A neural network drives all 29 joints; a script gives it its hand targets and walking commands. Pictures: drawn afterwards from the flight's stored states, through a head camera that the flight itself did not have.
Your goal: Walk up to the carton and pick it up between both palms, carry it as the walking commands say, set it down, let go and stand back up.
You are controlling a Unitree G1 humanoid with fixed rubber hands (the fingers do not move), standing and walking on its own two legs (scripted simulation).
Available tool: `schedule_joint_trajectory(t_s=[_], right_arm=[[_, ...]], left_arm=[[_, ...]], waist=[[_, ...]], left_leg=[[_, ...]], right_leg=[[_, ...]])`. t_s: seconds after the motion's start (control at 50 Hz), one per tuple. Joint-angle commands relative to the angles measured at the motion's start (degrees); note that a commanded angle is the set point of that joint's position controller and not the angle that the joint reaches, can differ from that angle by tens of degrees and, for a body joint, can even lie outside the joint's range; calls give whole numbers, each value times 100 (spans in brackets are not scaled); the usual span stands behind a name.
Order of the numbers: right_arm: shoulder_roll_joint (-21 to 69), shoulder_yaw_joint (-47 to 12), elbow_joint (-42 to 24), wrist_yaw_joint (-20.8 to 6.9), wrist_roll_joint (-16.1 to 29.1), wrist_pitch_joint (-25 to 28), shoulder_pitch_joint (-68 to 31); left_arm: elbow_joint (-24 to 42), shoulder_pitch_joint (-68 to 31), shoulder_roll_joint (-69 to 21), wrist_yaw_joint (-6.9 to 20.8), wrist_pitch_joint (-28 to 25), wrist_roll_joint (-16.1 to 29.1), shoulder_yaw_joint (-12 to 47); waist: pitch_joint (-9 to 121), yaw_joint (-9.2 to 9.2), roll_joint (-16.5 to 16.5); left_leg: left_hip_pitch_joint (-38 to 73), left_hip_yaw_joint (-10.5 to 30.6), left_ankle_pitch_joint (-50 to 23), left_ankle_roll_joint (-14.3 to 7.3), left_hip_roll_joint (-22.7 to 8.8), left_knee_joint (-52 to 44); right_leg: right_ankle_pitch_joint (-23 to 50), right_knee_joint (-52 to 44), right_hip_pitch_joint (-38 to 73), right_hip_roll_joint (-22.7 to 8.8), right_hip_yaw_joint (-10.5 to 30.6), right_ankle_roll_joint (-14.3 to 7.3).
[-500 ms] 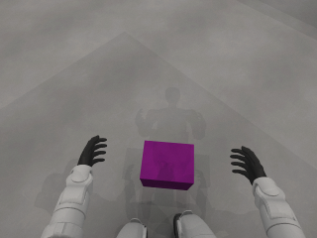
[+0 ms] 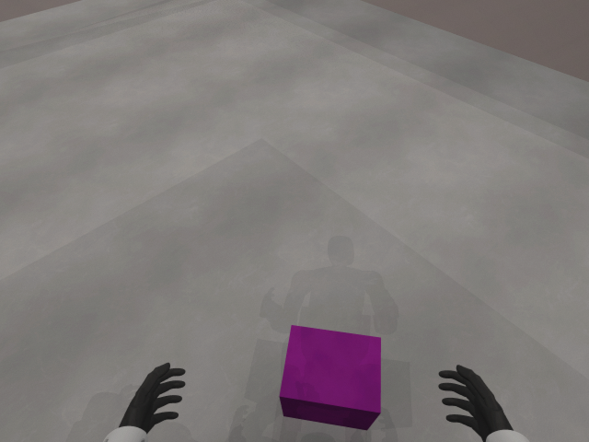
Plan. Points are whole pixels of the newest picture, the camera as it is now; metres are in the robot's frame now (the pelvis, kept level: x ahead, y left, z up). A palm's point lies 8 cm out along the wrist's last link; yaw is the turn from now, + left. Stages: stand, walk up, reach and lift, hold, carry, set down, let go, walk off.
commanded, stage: let go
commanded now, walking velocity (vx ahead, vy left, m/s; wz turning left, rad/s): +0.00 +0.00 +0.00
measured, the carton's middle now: (330, 378) +0.38 -0.06 -0.65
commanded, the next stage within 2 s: stand in 0.22 s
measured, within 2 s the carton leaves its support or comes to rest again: neither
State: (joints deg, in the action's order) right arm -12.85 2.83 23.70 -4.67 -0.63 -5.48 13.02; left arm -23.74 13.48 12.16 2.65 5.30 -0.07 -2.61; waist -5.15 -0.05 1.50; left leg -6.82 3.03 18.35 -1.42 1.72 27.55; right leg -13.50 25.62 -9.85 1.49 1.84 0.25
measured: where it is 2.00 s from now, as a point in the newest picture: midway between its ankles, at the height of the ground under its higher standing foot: outside the picture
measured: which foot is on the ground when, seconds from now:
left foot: down 0.00-1.00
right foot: down 0.00-1.00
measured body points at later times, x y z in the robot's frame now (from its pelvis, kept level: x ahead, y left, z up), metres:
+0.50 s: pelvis +0.02 -0.01 +0.00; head -0.04 -0.02 +0.44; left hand +0.14 +0.27 -0.09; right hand +0.15 -0.30 -0.09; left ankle -0.04 +0.10 -0.74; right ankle +0.00 -0.12 -0.74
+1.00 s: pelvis -0.03 -0.02 +0.00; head -0.08 -0.03 +0.45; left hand +0.05 +0.28 -0.10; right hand +0.06 -0.30 -0.12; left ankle -0.04 +0.10 -0.74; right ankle +0.00 -0.13 -0.74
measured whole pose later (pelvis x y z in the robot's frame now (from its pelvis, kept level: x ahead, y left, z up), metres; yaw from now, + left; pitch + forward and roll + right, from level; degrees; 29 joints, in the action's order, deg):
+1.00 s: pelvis -0.03 -0.02 +0.00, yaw +1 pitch -2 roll +0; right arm -18.3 2.7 46.4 -0.5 -2.2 1.7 19.6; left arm -49.3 17.2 18.4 0.6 -1.7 -2.5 -2.3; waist 5.1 -0.6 1.8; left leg -10.1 4.2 15.9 0.1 1.2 28.2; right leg -11.7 27.0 -13.1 1.7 0.4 -1.2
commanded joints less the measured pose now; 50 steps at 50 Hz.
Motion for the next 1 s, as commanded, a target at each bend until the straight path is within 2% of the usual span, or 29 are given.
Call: schedule_joint_trajectory(t_s=[0.0, 0.04, 0.1, 0.14, 0.16, 0.18, 0.2, 0.22, 0.28, 0.3, 0.36, 0.4, 0.44, 0.46, 0.48, 0.58, 0.6, 0.62, 0.66, 0.68, 0.7, 0.76, 0.82, 0.86, 0.88, 0.9, 0.92, 0.94, 0.98], right_arm=[[-470, 165, -417, 21, -94, -137, -424], [-504, 231, -466, 65, -158, -189, -336], [-580, 271, -483, 156, -178, -285, -320], [-648, 320, -613, 253, -213, -345, -315], [-728, 347, -662, 287, -203, -374, -297], [-734, 325, -674, 356, -200, -419, -309], [-1179, 405, 132, 477, -102, -53, -256], [-1180, 408, 168, 499, -60, 117, -180], [-1110, 420, 456, 483, -102, 400, -248], [-1091, 390, 603, 493, -133, 456, -190], [-1181, 411, 758, 493, -154, 563, -99], [-1198, 417, 875, 515, -177, 618, -60], [-1247, 441, 927, 524, -192, 659, -25], [-1278, 456, 939, 530, -198, 670, -39], [-1284, 427, 995, 543, -173, 677, 4], [-1426, 406, 1124, 549, -200, 743, 35], [-1437, 367, 1105, 544, -178, 757, 50], [-1474, 381, 1156, 539, -181, 767, -16], [-1541, 358, 1171, 528, -160, 795, -19], [-1566, 355, 1226, 519, -191, 798, 16], [-1555, 350, 1263, 514, -183, 803, 39], [-1557, 322, 1374, 479, -178, 829, 120], [-1579, 287, 1481, 465, -154, 865, 157], [-1565, 285, 1580, 462, -158, 872, 231], [-1600, 282, 1611, 459, -158, 889, 222], [-1627, 286, 1640, 460, -139, 888, 297], [-1603, 259, 1713, 466, -148, 893, 225], [-1607, 271, 1692, 458, -146, 903, 233], [-1628, 232, 1812, 473, -153, 908, 244]], left_arm=[[525, -369, 447, 74, 109, 12, -55], [639, -427, 524, 53, 103, -45, -106], [588, -274, 596, -32, -3, -18, -123], [688, -374, 646, -92, -105, 26, -112], [723, -393, 673, -117, -140, 77, -97], [685, -380, 631, -160, -177, 178, -28], [-335, 94, 1219, -272, -276, -149, -329], [-423, 52, 1434, -321, -368, -238, -311], [-664, -132, 1287, -364, -516, -294, -189], [-754, -118, 1244, -354, -571, -309, -174], [-944, -243, 1281, -347, -666, -283, -184], [-1094, -197, 1413, -356, -720, -269, -221], [-1210, -167, 1420, -359, -748, -278, -229], [-1236, -195, 1417, -357, -755, -273, -228], [-1277, -162, 1488, -359, -767, -294, -238], [-1447, -156, 1558, -328, -808, -287, -278], [-1442, -152, 1637, -326, -806, -287, -295], [-1494, -154, 1625, -331, -814, -265, -279], [-1535, -169, 1671, -305, -851, -279, -263], [-1576, -237, 1687, -297, -839, -278, -286], [-1592, -225, 1726, -294, -840, -270, -277], [-1696, -241, 1762, -270, -870, -267, -290], [-1810, -244, 1742, -267, -884, -255, -265], [-1885, -219, 1806, -256, -869, -257, -268], [-1920, -187, 1802, -248, -861, -233, -274], [-1985, -200, 1817, -252, -867, -236, -252], [-2009, -143, 1754, -252, -878, -222, -260], [-2063, -212, 1793, -243, -875, -224, -241], [-2123, -166, 1753, -246, -873, -205, -236]], waist=[[33, 78, 24], [207, 107, -12], [494, -64, -118], [635, 8, -194], [836, -44, -89], [854, -18, -74], [1810, -152, -31], [1896, -64, -221], [1514, -29, -129], [1493, -25, -273], [1214, 34, -43], [979, 12, -50], [793, -19, -117], [840, -22, 79], [779, -3, -98], [535, -39, 65], [574, -76, -55], [560, -67, 42], [539, -64, -102], [469, -20, -70], [420, -63, -124], [459, -5, -207], [487, -50, -126], [412, -34, -239], [516, -19, -139], [350, -26, -195], [444, -91, -113], [454, 11, -114], [457, -91, -202]], left_leg=[[-759, -33, -1146, 328, -148, -658], [-583, -26, -1479, 319, -125, -567], [-344, -82, -2198, 289, -106, -430], [-228, -65, -2469, 272, -134, -257], [-162, -91, -2687, 276, -126, -146], [-172, -96, -2741, 289, -101, -49], [-186, 37, -2590, 213, -347, 32], [-96, 176, -2310, 239, -377, -53], [-30, 214, -2249, 181, -421, -38], [-46, 265, -2355, 128, -449, -36], [-202, 300, -2577, 111, -464, -48], [-260, 328, -2645, 92, -472, -87], [-368, 404, -2443, 57, -495, -110], [-383, 383, -2342, 65, -488, -167], [-405, 436, -2281, 73, -509, -157], [-594, 571, -1372, 27, -562, -452], [-628, 596, -1299, 19, -551, -452], [-690, 598, -1103, -3, -565, -468], [-735, 658, -748, -15, -550, -493], [-832, 588, -416, -10, -493, -542], [-806, 652, -362, -39, -502, -551], [-771, 641, 109, -61, -487, -532], [-818, 651, 132, -61, -462, -526], [-874, 674, 168, -86, -447, -540], [-811, 704, 293, -115, -475, -552], [-918, 747, 196, -139, -488, -582], [-907, 768, 196, -143, -521, -581], [-896, 744, 176, -116, -498, -587], [-922, 772, 50, -142, -518, -582]], right_leg=[[921, -119, 1057, 62, -130, -38], [1223, -47, 1118, 76, -120, -16], [1744, 81, 1123, 138, -155, 30], [1987, 247, 1000, 135, -172, 29], [2085, 343, 967, 153, -194, 33], [2137, 392, 828, 125, -216, 31], [2455, 309, 611, -395, 88, -19], [2292, 309, 634, -437, 188, -38], [2082, 256, 247, -478, 191, -77], [2180, 202, 250, -500, 203, -75], [2249, 126, 28, -508, 215, -89], [2278, 109, -12, -522, 280, -123], [2147, 24, -106, -563, 356, -142], [2102, -25, -57, -588, 352, -158], [2054, 20, -116, -567, 371, -196], [1024, -206, -225, -565, 510, -208], [892, -208, -193, -523, 518, -217], [753, -260, -197, -555, 566, -234], [413, -367, -284, -567, 642, -274], [76, -470, -338, -605, 709, -256], [-37, -518, -387, -634, 785, -308], [-640, -696, -592, -659, 909, -301], [-719, -724, -528, -643, 916, -303], [-895, -717, -546, -647, 922, -309], [-904, -731, -545, -645, 907, -305], [-811, -682, -564, -633, 889, -333], [-717, -682, -509, -649, 893, -332], [-759, -669, -521, -633, 883, -327], [-620, -613, -452, -615, 834, -327]])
